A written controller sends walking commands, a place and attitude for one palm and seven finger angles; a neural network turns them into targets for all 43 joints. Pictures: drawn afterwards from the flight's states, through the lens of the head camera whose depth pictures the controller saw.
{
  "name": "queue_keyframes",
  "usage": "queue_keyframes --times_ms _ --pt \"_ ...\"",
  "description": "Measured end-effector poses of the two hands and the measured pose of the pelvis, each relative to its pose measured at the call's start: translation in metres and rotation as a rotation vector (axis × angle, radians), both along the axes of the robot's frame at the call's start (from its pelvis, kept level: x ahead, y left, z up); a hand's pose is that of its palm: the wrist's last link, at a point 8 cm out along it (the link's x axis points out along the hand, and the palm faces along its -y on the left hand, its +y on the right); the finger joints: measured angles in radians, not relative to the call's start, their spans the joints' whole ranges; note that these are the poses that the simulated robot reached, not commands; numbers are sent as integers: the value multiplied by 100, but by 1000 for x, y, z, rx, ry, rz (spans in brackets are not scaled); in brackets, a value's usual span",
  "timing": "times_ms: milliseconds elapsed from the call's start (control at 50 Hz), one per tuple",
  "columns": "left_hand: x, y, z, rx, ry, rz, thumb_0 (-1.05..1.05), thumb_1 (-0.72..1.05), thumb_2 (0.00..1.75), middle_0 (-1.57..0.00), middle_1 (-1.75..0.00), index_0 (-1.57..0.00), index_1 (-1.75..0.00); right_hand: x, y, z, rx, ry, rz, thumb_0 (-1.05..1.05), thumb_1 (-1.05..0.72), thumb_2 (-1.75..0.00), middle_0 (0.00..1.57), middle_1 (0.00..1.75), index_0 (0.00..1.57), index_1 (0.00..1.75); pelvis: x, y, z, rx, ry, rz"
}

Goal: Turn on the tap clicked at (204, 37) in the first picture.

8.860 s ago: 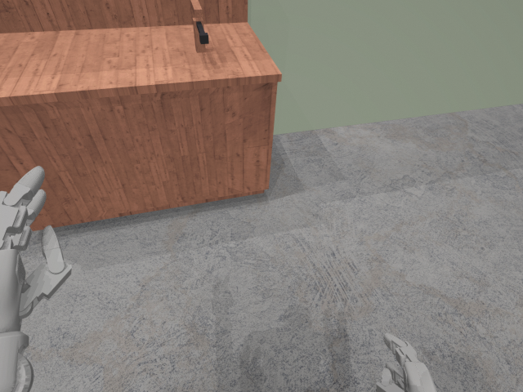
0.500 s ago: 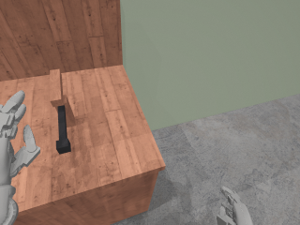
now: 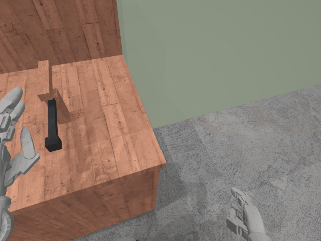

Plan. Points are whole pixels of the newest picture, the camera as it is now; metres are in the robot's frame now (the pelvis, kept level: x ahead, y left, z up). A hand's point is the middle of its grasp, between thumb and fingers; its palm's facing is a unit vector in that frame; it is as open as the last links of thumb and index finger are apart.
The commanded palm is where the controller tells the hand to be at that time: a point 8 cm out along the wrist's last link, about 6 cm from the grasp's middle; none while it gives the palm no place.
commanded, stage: shuffle to correct the standing spot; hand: left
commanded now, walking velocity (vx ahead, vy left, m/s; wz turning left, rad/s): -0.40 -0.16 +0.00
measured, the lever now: (53, 143) +0.30 +0.29 +0.05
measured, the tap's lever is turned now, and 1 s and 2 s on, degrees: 0 0 0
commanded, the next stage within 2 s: come to a stop and stand still in 0.40 s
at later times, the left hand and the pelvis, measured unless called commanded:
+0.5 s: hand (45, 178) +0.18 +0.21 +0.16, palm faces +0.34 -0.85 -0.40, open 7.4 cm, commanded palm +0.12 +0.25 +0.18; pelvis -0.04 -0.03 -0.01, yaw -1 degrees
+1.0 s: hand (52, 161) +0.21 +0.22 +0.16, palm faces +0.36 -0.86 -0.36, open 7.4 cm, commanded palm +0.15 +0.26 +0.18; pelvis -0.01 -0.02 +0.00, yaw +0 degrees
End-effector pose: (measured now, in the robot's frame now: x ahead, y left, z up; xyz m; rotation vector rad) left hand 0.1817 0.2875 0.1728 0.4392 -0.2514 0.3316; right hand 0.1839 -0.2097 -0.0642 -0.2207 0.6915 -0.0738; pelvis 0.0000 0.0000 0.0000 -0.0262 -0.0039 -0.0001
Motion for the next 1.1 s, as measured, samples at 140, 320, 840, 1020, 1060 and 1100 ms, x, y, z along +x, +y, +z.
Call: queue_keyframes --times_ms 140,320,840,1020,1060,1100 --pt "-22 -21 15 84 -54 -57 1 89 90 -21 -31 -22 -30 -23 -21 -8 -17 4 -11 1 -90 -89 20 30 20 30 -21 -14 -6 -14 12 3" --pt "-37 -16 8 56 -45 -50 1 89 90 -21 -31 -22 -30 -73 -43 -15 -65 73 -110 1 -91 -89 20 30 20 30 -30 -12 -8 2 22 0" --pt "-24 -31 -1 4 -8 26 1 89 90 -21 -31 -22 -30 -55 -64 -11 -30 27 -102 1 -91 -89 20 30 20 30 -17 -32 -5 -2 -29 -11" --pt "-6 -30 -2 -11 -6 -9 1 89 90 -21 -31 -21 -30 -29 -36 -2 -4 16 -58 1 -91 -89 20 30 20 30 -8 -23 -1 6 -15 -8" --pt "-5 -28 1 4 -6 -15 1 89 90 -21 -31 -21 -30 -24 -31 -2 4 16 -51 1 -91 -89 20 30 20 30 -6 -22 0 5 -10 -8" --pt "-5 -26 4 17 -7 -14 1 89 90 -21 -31 -21 -30 -21 -26 -2 11 19 -44 1 -91 -89 20 30 20 30 -4 -21 0 5 -6 -8"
